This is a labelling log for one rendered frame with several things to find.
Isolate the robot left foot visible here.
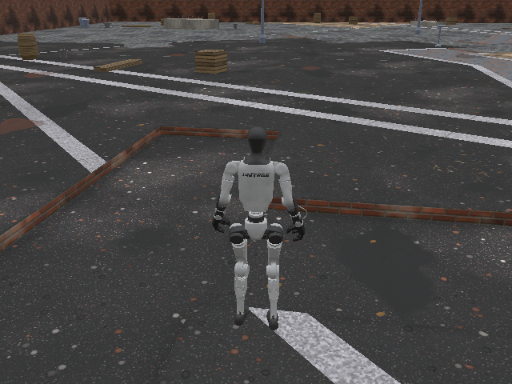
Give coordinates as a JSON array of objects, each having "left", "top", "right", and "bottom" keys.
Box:
[{"left": 234, "top": 305, "right": 250, "bottom": 326}]

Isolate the right robot hand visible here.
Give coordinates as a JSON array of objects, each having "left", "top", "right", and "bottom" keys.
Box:
[{"left": 286, "top": 223, "right": 305, "bottom": 242}]

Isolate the right robot forearm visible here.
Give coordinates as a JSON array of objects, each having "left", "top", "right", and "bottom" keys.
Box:
[{"left": 286, "top": 195, "right": 303, "bottom": 227}]

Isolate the right robot upper arm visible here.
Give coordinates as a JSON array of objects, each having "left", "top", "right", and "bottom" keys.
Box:
[{"left": 273, "top": 162, "right": 294, "bottom": 207}]

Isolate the robot right shin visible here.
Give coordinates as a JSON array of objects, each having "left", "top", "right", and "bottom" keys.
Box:
[{"left": 268, "top": 265, "right": 279, "bottom": 319}]

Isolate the left robot upper arm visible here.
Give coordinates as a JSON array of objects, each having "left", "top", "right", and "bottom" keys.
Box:
[{"left": 219, "top": 161, "right": 240, "bottom": 204}]

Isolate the left robot hand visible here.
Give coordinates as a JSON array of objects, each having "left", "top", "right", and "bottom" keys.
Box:
[{"left": 212, "top": 217, "right": 230, "bottom": 233}]

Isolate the left robot forearm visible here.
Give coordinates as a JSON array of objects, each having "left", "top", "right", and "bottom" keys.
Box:
[{"left": 214, "top": 192, "right": 227, "bottom": 220}]

